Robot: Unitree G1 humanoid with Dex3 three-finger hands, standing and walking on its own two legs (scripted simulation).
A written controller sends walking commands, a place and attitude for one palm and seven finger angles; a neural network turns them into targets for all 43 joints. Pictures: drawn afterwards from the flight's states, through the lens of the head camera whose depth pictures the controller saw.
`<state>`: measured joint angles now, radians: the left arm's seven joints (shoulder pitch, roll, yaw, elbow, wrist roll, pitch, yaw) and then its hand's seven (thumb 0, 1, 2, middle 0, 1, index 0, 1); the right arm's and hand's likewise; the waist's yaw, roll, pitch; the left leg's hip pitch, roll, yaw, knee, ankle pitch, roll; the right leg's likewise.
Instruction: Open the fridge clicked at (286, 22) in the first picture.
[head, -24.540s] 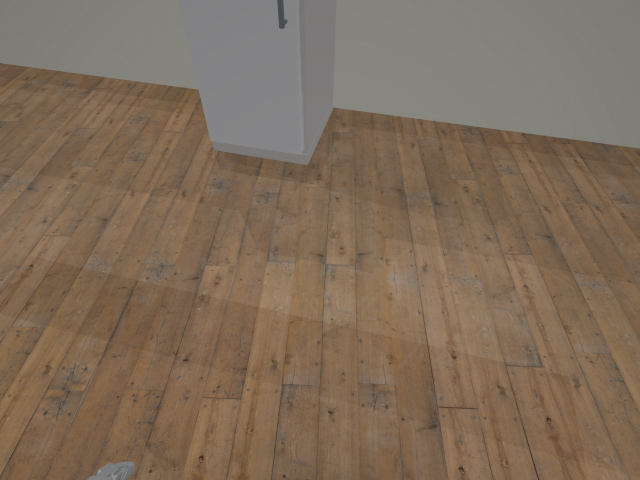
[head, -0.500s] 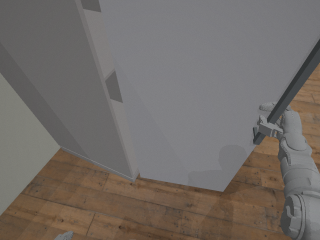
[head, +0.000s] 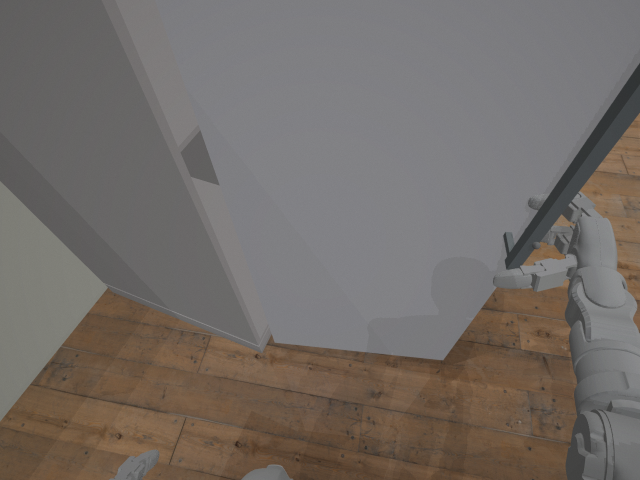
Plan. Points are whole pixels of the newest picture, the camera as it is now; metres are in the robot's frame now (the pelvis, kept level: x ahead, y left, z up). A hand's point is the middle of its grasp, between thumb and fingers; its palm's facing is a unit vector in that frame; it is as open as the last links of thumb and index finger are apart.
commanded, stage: slip the hand off the handle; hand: right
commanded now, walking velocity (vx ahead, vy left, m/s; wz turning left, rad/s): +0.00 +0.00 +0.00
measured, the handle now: (584, 144) +0.47 -0.23 +0.17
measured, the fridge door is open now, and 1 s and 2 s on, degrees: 75 73 73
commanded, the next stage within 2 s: draw the hand back to the body in 1.38 s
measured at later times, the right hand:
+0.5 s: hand (589, 261) +0.41 -0.29 +0.04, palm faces +0.20 +0.96 -0.21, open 14.7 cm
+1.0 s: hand (605, 288) +0.38 -0.31 +0.03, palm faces +0.17 +0.96 -0.21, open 14.7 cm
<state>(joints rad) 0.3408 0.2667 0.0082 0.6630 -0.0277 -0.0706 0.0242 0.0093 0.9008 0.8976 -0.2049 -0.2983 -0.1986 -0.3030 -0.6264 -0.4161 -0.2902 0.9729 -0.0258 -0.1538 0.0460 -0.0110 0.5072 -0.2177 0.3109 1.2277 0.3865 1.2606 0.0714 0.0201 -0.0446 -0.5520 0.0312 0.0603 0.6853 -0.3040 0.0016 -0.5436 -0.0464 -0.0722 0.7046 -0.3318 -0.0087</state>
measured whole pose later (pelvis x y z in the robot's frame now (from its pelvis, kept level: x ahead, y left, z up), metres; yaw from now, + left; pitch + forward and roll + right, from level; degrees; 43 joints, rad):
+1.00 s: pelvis +0.01 -0.02 -0.01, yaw +0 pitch +12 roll +2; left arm 0.38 0.27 0.00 0.60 -0.03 -0.05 0.04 0.01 0.90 0.90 -0.21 -0.30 -0.20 -0.30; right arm -0.33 -0.49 -0.40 0.70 0.07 -0.14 0.22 -0.02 0.55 -0.20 0.25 1.15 0.25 1.15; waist 0.05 0.00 -0.09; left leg -0.59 0.03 0.06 0.72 -0.34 -0.02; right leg -0.60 -0.05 -0.07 0.79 -0.39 -0.03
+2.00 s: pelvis -0.01 +0.00 -0.01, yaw -2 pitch +4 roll +1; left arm 0.30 0.28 -0.04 0.60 -0.06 -0.25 0.11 0.01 0.90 0.90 -0.21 -0.30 -0.20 -0.30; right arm 0.07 -0.40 -0.45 0.21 0.39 -0.10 0.43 -0.02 0.53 -0.21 0.25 1.14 0.24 1.14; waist -0.04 -0.03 -0.07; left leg -0.46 0.03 0.09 0.73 -0.34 0.00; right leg -0.48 -0.05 -0.03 0.78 -0.37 0.00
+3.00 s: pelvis +0.02 +0.00 +0.03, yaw -1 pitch -5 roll +0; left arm 0.21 0.23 -0.01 0.65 0.01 -0.13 0.08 0.01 0.90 0.90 -0.20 -0.30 -0.20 -0.30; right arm 0.44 -0.35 -0.35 -0.36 0.07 -0.06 -0.10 0.01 -0.87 -0.89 0.21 0.32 0.21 0.32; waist -0.08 -0.05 0.02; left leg -0.08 0.03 0.07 0.39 -0.24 -0.01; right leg -0.08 -0.02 -0.06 0.41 -0.26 -0.01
